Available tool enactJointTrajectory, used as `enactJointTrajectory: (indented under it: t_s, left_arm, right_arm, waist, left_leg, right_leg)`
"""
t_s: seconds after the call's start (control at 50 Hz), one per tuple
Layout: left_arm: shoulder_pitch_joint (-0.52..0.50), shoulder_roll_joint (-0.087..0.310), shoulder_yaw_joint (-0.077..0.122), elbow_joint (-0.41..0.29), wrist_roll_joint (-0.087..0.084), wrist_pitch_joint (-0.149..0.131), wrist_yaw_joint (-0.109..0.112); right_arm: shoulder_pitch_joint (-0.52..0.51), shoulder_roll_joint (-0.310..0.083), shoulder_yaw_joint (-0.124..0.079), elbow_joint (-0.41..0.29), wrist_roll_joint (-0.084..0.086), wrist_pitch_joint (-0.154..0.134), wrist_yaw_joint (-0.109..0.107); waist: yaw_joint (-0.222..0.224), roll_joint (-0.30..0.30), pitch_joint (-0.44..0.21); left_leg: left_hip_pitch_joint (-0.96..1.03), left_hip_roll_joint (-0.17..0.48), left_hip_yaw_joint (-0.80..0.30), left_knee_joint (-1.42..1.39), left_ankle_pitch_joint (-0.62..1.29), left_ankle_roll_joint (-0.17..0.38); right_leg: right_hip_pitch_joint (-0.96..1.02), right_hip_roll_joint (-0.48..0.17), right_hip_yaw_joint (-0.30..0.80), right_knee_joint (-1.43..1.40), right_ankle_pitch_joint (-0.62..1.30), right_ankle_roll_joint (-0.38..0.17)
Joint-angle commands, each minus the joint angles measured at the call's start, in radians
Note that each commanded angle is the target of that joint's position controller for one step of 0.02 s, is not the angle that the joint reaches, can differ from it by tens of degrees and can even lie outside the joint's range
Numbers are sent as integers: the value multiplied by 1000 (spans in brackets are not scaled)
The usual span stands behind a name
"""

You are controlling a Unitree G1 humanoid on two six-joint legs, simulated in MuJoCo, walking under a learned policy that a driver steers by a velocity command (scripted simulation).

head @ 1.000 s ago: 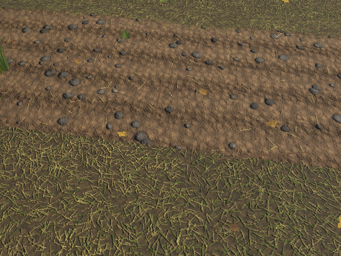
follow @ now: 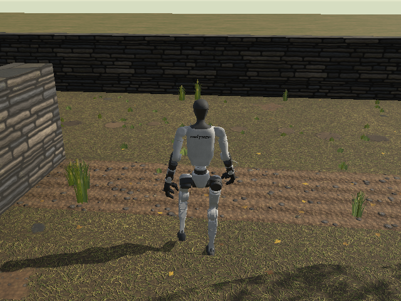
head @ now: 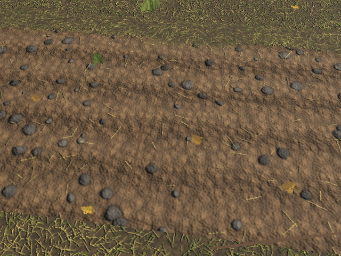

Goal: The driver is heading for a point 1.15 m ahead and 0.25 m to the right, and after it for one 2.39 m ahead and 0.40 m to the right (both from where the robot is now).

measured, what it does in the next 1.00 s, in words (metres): walks ahead: left foot, then right foot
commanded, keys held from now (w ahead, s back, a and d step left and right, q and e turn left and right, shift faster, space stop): w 0.94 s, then w+e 0.06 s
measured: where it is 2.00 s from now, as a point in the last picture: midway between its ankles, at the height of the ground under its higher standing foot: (201, 132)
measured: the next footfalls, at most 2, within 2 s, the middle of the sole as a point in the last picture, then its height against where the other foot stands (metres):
left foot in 0.22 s outside the picture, level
right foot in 0.78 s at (209, 221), level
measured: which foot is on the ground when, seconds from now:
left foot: up 0.00-0.20, down 0.22-0.80, up 0.82-1.00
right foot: down 0.00-0.24, up 0.26-0.76, down 0.78-1.00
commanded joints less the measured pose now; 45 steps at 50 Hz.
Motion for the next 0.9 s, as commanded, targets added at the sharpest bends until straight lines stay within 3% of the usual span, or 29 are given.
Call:
enactJointTrajectory:
  t_s: [0.02, 0.06, 0.1, 0.16, 0.18, 0.2, 0.22, 0.24, 0.26, 0.28, 0.3, 0.32, 0.34, 0.36, 0.42, 0.5, 0.58, 0.68, 0.72, 0.74, 0.76, 0.78, 0.8, 0.82, 0.84, 0.86, 0.88, 0.9]
  left_arm:
    - [-95, 166, 30, -83, -8, -27, 31]
    - [-45, 202, 45, -68, -33, -19, 34]
    - [12, 193, 49, -44, -49, -2, 33]
    - [59, 203, 59, -26, -37, 27, 31]
    - [45, 212, 62, -28, -35, 34, 30]
    - [19, 219, 64, -37, -33, 38, 29]
    - [3, 203, 56, -48, -28, 40, 29]
    - [-8, 172, 40, -82, -4, 36, 33]
    - [113, 64, 7, -85, -9, 14, 20]
    - [51, 171, 33, -75, -26, -1, 13]
    - [-51, 209, 46, -111, -47, -10, 10]
    - [-105, 192, 43, -124, -44, -12, 15]
    - [-125, 179, 47, -125, -29, -8, 20]
    - [-105, 168, 48, -122, -25, 2, 22]
    - [-92, 130, 44, -113, -17, 27, 30]
    - [-235, 118, 42, -164, -8, 24, 32]
    - [-356, 96, 33, -200, -16, 14, 17]
    - [-466, 109, 28, -251, -27, -1, -12]
    - [-441, 129, 34, -252, -28, -10, -22]
    - [-388, 146, 42, -238, -27, -13, -22]
    - [-268, 175, 60, -200, -25, -15, -18]
    - [-88, 232, 84, -151, -20, -16, -9]
    - [48, 330, 110, -128, -4, -8, -2]
    - [68, 271, 91, -117, -19, -2, -5]
    - [-6, 216, 71, -125, -24, -2, -3]
    - [-82, 187, 62, -143, -21, -2, -1]
    - [-140, 159, 53, -149, -15, -4, -4]
    - [-172, 133, 44, -153, -6, -9, -5]
  right_arm:
    - [-9, -16, -5, -69, -17, -26, 19]
    - [-83, -25, -5, -87, 1, -21, 35]
    - [-154, -43, -11, -115, 6, -15, 46]
    - [-229, -62, -19, -151, 3, -16, 65]
    - [-210, -73, -24, -146, -1, -17, 68]
    - [-139, -98, -37, -131, -3, -19, 68]
    - [20, -147, -63, -83, -8, -19, 64]
    - [216, -225, -87, -47, -16, -16, 55]
    - [262, -289, -100, -22, -12, -17, 62]
    - [258, -191, -77, -30, -3, -15, 61]
    - [167, -168, -66, -42, -5, -15, 55]
    - [93, -160, -62, -52, -9, -15, 54]
    - [47, -137, -57, -53, -14, -19, 57]
    - [26, -124, -54, -51, -23, -27, 58]
    - [36, -129, -57, -24, -13, -45, 59]
    - [99, -158, -64, 28, -5, -35, 37]
    - [160, -172, -65, 79, 4, -31, 29]
    - [219, -187, -70, 133, 9, -15, 29]
    - [210, -200, -75, 144, 12, -4, 23]
    - [193, -206, -76, 144, 12, 0, 21]
    - [176, -200, -72, 142, 11, 5, 20]
    - [170, -170, -57, 127, 1, 6, 18]
    - [269, -72, -25, 105, -4, -10, 27]
    - [264, -80, -22, 118, 4, -32, 30]
    - [185, -175, -49, 98, 31, -46, 35]
    - [119, -178, -48, 79, 35, -51, 35]
    - [79, -168, -50, 71, 21, -49, 30]
    - [80, -159, -56, 73, 9, -41, 26]
  waist:
    - [-39, -128, -18]
    - [-2, -99, -9]
    - [29, -79, 24]
    - [45, -68, 44]
    - [29, -79, 29]
    - [-19, -93, -18]
    - [-90, -78, -122]
    - [-159, 23, -275]
    - [-97, 275, -400]
    - [-133, 165, -364]
    - [-119, 114, -206]
    - [-86, 23, -123]
    - [-56, -7, -72]
    - [-22, 19, -73]
    - [3, 23, -68]
    - [-29, 10, -24]
    - [-72, 26, 6]
    - [-97, 38, 46]
    - [-74, 54, 27]
    - [-41, 66, -2]
    - [23, 57, -71]
    - [94, 21, -202]
    - [87, -194, -364]
    - [97, -279, -419]
    - [93, -211, -267]
    - [67, -155, -171]
    - [40, -105, -93]
    - [8, -118, -63]
  left_leg:
    - [281, -21, 6, -439, 285, -16]
    - [261, -41, 11, -558, 322, -8]
    - [194, -44, -2, -634, 305, 24]
    - [142, -61, 8, -685, 179, 71]
    - [184, -79, 27, -703, 121, 89]
    - [307, -108, 53, -725, 105, 110]
    - [540, -118, 56, -716, 148, 143]
    - [863, 52, -150, -684, 230, 211]
    - [1158, 268, -627, -811, 11, 367]
    - [1156, 249, -691, -884, -148, 335]
    - [1013, 219, -545, -915, -122, 294]
    - [865, 180, -436, -941, -18, 276]
    - [755, 145, -364, -971, 75, 266]
    - [684, 123, -318, -1001, 130, 258]
    - [616, 100, -219, -1062, 214, 268]
    - [640, 84, -138, -1097, 234, 251]
    - [650, 56, -68, -1093, 193, 220]
    - [783, 122, -90, -1028, 215, 212]
    - [829, 144, -100, -978, 312, 197]
    - [835, 136, -89, -920, 439, 185]
    - [813, 95, -52, -786, 582, 164]
    - [680, 45, -11, -562, 526, 132]
    - [268, -100, 58, -167, 153, 49]
    - [101, -164, -70, 5, -384, 44]
    - [8, -104, -105, 81, -346, 60]
    - [10, -50, -73, 54, -253, 70]
    - [41, -14, -53, -13, -176, 66]
    - [98, 15, -57, -68, -123, 63]
  right_leg:
    - [-160, -196, 96, -249, 554, -153]
    - [-27, -249, 125, -266, 522, -153]
    - [95, -285, 144, -245, 439, -137]
    - [228, -323, 164, -176, 432, -118]
    - [249, -317, 160, -133, 501, -110]
    - [240, -297, 138, -46, 644, -95]
    - [174, -243, 99, 129, 718, -71]
    - [-37, -172, 49, 441, 464, -33]
    - [-402, -6, 66, 772, -249, 20]
    - [-529, -48, 174, 862, -307, 15]
    - [-584, -92, 151, 856, -214, 9]
    - [-550, -141, 124, 798, -126, 14]
    - [-509, -169, 120, 734, -76, 23]
    - [-436, -191, 128, 700, -40, 27]
    - [-394, -202, 115, 609, 17, 47]
    - [-473, -200, 108, 396, 217, 79]
    - [-412, -161, 79, 192, 370, 81]
    - [-426, -139, 69, 76, 283, 44]
    - [-371, -126, 58, 48, 207, 16]
    - [-285, -103, 34, 32, 177, -2]
    - [-116, -72, 5, 5, 187, -29]
    - [168, -138, 73, 49, 223, -77]
    - [586, -394, 486, 30, 109, -233]
    - [639, -466, 764, -120, -10, -283]
    - [526, -433, 648, -143, -70, -235]
    - [385, -395, 521, -165, -35, -199]
    - [248, -354, 431, -204, 36, -182]
    - [160, -319, 368, -234, 107, -166]
Over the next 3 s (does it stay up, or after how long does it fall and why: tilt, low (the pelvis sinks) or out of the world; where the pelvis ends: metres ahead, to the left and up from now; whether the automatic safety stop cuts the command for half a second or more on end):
stays up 1.15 -0.22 0.01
